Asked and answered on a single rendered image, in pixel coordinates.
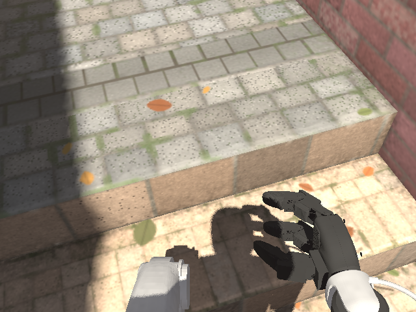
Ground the robot left thigh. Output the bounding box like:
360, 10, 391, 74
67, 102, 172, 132
126, 257, 190, 312

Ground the right robot forearm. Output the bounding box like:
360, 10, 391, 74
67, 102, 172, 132
325, 270, 389, 312

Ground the right robot hand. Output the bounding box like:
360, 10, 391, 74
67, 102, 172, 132
253, 190, 362, 290

